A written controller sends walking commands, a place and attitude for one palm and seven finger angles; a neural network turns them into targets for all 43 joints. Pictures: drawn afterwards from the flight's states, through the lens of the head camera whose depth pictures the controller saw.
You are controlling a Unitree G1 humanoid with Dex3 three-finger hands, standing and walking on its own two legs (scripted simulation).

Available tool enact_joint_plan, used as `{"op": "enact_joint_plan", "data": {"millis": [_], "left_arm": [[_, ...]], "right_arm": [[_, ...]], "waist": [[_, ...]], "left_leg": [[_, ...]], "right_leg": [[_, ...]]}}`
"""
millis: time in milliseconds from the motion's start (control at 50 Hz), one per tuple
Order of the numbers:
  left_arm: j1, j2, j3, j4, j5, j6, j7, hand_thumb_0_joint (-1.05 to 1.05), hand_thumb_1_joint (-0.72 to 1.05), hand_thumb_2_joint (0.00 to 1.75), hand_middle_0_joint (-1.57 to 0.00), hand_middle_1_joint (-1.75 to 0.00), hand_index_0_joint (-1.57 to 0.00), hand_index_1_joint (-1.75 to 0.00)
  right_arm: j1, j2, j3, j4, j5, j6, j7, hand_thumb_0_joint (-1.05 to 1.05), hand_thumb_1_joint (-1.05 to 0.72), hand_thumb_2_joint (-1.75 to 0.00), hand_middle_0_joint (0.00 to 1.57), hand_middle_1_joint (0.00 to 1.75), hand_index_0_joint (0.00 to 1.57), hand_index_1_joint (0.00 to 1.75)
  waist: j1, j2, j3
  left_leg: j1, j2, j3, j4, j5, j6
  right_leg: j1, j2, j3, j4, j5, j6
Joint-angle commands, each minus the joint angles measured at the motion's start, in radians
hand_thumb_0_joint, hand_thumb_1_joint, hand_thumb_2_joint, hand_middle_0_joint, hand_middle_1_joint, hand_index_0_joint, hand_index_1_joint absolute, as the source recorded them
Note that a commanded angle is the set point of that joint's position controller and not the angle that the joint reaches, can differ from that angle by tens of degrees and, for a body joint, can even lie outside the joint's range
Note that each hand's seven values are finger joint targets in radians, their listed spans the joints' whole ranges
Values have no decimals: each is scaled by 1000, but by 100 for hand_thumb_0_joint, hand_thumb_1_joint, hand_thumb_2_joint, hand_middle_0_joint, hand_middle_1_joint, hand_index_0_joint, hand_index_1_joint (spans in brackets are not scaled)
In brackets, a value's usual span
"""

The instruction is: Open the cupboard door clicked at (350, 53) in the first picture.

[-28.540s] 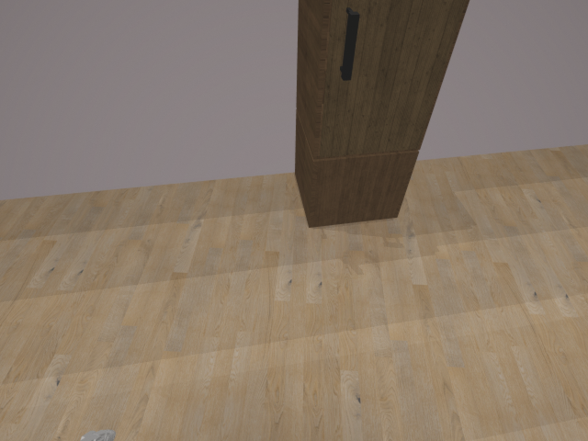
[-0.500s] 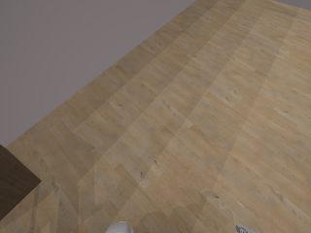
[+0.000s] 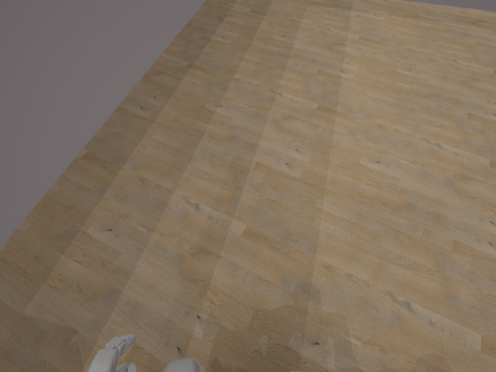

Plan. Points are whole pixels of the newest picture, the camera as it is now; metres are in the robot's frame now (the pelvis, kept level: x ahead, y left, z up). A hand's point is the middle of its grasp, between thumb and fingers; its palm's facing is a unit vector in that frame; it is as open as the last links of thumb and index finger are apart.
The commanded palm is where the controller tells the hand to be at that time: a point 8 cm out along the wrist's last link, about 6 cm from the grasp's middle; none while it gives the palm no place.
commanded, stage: walk to a spot facing it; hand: left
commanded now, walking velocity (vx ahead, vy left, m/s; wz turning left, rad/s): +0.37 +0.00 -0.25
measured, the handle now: out of the picture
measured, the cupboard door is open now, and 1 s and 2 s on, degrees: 47 47 47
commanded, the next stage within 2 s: turn to face it in 0.42 s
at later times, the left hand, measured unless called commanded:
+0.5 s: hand (183, 252) +0.38 +0.15 -0.16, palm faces -0.16 -0.97 -0.20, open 7.4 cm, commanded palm none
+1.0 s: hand (199, 205) +0.50 +0.12 -0.16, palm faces +0.08 -0.97 -0.23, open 7.4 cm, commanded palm none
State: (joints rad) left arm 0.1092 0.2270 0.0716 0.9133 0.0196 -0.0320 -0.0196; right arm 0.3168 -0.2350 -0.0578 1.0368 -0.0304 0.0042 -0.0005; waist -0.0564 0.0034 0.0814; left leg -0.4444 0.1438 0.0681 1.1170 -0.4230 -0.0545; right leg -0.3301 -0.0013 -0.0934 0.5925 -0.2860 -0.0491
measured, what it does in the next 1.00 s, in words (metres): walks ahead: left foot, then right foot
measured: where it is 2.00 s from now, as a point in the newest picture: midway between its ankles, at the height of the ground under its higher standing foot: (279, 289)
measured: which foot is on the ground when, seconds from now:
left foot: up 0.00-0.16, down 0.18-0.48, up 0.50-0.72, down 0.74-0.98, up 1.00-1.00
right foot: down 0.00-0.18, up 0.20-0.46, down 0.48-0.74, up 0.76-0.96, down 0.98-1.00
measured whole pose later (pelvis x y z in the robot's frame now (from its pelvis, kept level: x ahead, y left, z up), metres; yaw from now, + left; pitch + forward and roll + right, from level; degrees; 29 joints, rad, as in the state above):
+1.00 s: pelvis +0.40 -0.08 +0.00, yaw +2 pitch +1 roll +0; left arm 0.15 0.20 0.07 0.95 0.01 0.00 0.01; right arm 0.25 -0.19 -0.05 1.00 -0.02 0.03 -0.01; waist -0.02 0.00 0.04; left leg -0.36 0.02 -0.04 0.66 -0.35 -0.03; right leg -0.28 -0.05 -0.08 0.60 -0.32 0.01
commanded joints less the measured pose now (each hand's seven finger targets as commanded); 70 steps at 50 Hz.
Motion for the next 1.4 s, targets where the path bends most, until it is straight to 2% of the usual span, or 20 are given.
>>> {"op": "enact_joint_plan", "data": {"millis": [0, 120, 160, 180, 300, 420, 460, 520, 660, 700, 760, 900, 960, 980, 1060, 1180, 1220, 1260, 1280, 1380], "left_arm": [[82, 153, 36, -4, 6, -23, 8, 0, 90, 90, -20, -30, -20, -30], [121, 128, 35, 43, -8, -24, 0, 0, 90, 90, -20, -30, -20, -30], [143, 27, 12, 14, -13, -25, -8, 0, 90, 90, -20, -30, -20, -30], [62, 40, 7, -20, -2, -37, -7, 0, 90, 90, -20, -30, -20, -30], [-2, -13, -4, -4, 4, -8, -35, 0, 90, 90, -20, -30, -20, -30], [211, 58, 28, 72, 12, -2, -31, 0, 90, 90, -20, -30, -20, -30], [433, 255, 73, 115, 3, -12, -1, 0, 90, 90, -20, -30, -20, -30], [231, 135, 35, 76, 0, -12, 28, 0, 90, 90, -20, -30, -20, -30], [139, 77, 11, 101, -9, -24, 30, 0, 90, 90, -20, -30, -20, -30], [176, 27, -3, 85, -15, -6, 34, 0, 90, 90, -20, -30, -20, -30], [81, 23, -7, 29, -14, 13, 39, 0, 90, 90, -20, -30, -20, -30], [142, 45, 16, 28, -17, 26, 31, 0, 90, 90, -20, -30, -20, -30], [206, 223, 51, 9, 8, 27, 41, 0, 90, 90, -20, -30, -20, -30], [181, 196, 42, -8, 8, 20, 47, 0, 90, 90, -20, -30, -20, -30], [112, 125, 21, -25, 8, 14, 51, 0, 90, 90, -20, -30, -20, -30], [173, 192, 35, -17, 5, 10, 44, 0, 90, 90, -20, -30, -20, -30], [135, 196, 35, -41, -7, 12, 38, 0, 90, 90, -20, -30, -20, -30], [85, 102, 8, -120, -12, 24, 34, 0, 90, 90, -20, -30, -20, -30], [33, 126, 13, -153, -5, 40, 41, 0, 90, 90, -20, -30, -20, -30], [79, 92, 20, -93, -4, 62, 23, 0, 90, 90, -20, -30, -20, -30]], "right_arm": [[-12, -16, -4, -99, 2, -39, 14, 0, -90, -90, 20, 30, 20, 30], [15, -59, -12, -89, 1, -75, 10, 0, -90, -90, 20, 30, 20, 30], [263, -233, -53, -34, -26, -86, -12, 0, -90, -90, 20, 30, 20, 30], [306, -227, -50, -28, -24, -76, -16, 0, -90, -90, 20, 30, 20, 30], [109, -103, -15, -38, -15, -98, -23, 0, -90, -90, 20, 30, 20, 30], [16, -110, -20, -42, -2, -62, -8, 0, -90, -90, 20, 30, 20, 30], [-81, -23, -1, -122, 22, -60, 6, 0, -90, -90, 20, 30, 20, 30], [-113, -45, -12, -96, 10, -54, -2, 0, -90, -90, 20, 30, 20, 30], [72, 54, 22, 11, 8, -39, 5, 0, -90, -90, 20, 30, 20, 30], [145, -84, -3, 13, 0, -49, -4, 0, -90, -90, 20, 30, 20, 30], [117, -136, -9, -15, -9, -31, -35, 0, -90, -90, 20, 30, 20, 30], [-79, -161, -35, -95, 7, -1, -34, 0, -90, -90, 20, 30, 20, 30], [-170, -63, -29, -171, 15, 17, -3, 0, -90, -90, 20, 30, 20, 30], [-189, -68, -37, -168, 12, 26, 1, 0, -90, -90, 20, 30, 20, 30], [-193, -24, -25, -158, 15, 41, 18, 0, -90, -90, 20, 30, 20, 30], [-208, -32, -9, -195, 16, 25, 26, 0, -90, -90, 20, 30, 20, 30], [-85, -100, -26, -175, 7, 18, 22, 0, -90, -90, 20, 30, 20, 30], [47, -296, -71, -163, 5, 15, 10, 0, -90, -90, 20, 30, 20, 30], [48, -315, -75, -164, 6, 17, 0, 0, -90, -90, 20, 30, 20, 30], [-168, -222, -49, -212, -2, 11, -13, 0, -90, -90, 20, 30, 20, 30]], "waist": [[33, -113, -83], [5, -25, -75], [-87, 341, -208], [-108, 252, -174], [11, 164, -75], [129, 15, -96], [241, -388, -170], [121, -244, -57], [18, -60, -100], [6, 217, -166], [-4, 256, -104], [72, 123, -184], [128, -289, -96], [119, -234, -55], [63, -204, -21], [73, -189, -125], [-4, -117, -195], [-67, 293, -264], [-63, 110, -221], [39, 171, -125]], "left_leg": [[-25, 8, 11, -261, 106, -9], [277, -59, 61, -639, 252, 9], [611, 302, -439, -817, 72, 184], [599, 384, -575, -868, 66, 266], [367, 204, -20, -849, 484, 141], [113, 100, 127, -589, 213, 71], [-265, -89, 133, -12, -241, 12], [-254, 27, -60, 56, -64, 13], [198, -86, 69, -597, 321, 11], [366, 108, -208, -669, 725, 117], [361, 249, -447, -694, 1042, 276], [185, 69, -274, -648, 637, 158], [-130, -157, -19, -231, -172, 8], [-141, -115, -62, -46, -171, 12], [-138, -75, -19, -58, -68, -10], [44, -143, 101, -479, 74, 13], [314, -121, 76, -645, 342, 49], [529, 330, -490, -711, 952, 327], [448, 348, -491, -712, 761, 350], [212, 106, -278, -743, 469, 202]], "right_leg": [[75, -240, 242, -359, 30, -147], [41, -146, 198, -200, 50, -80], [-273, 39, 12, 351, -182, 11], [-376, 25, 89, 558, -293, 4], [-261, -111, 57, 314, -74, 37], [268, -15, -47, -35, 48, 5], [506, -425, 637, -376, -161, -194], [238, -379, 455, -367, -25, -182], [134, -221, -5, -171, 384, -36], [-6, -106, -79, 87, 51, 64], [-197, -54, 42, 385, -370, 96], [137, -11, 17, -39, -8, 102], [229, -475, 400, -367, 73, -88], [153, -486, 389, -362, 97, -122], [199, -347, 71, -245, 529, -72], [325, -338, -35, -52, 836, -24], [175, -314, -91, 146, 702, 46], [-248, -108, -33, 578, -401, 143], [-284, -115, 70, 639, -383, 138], [-143, -79, 63, 409, -194, 131]]}}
